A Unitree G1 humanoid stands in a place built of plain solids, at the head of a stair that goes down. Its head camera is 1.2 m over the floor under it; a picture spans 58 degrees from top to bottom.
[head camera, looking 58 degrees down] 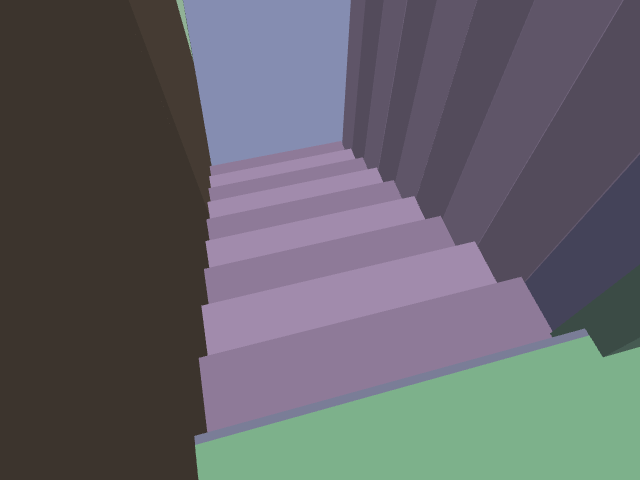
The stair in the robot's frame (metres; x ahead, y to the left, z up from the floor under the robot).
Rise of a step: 0.17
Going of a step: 0.26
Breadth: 1.14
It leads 15 degrees to the left of straight ahead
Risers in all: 10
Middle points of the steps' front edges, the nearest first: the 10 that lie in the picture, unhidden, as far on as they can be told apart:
0.31 -0.23 0.00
0.56 -0.16 -0.17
0.81 -0.10 -0.34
1.06 -0.03 -0.51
1.31 0.04 -0.68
1.56 0.10 -0.85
1.82 0.17 -1.02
2.07 0.23 -1.19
2.32 0.30 -1.35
2.57 0.37 -1.52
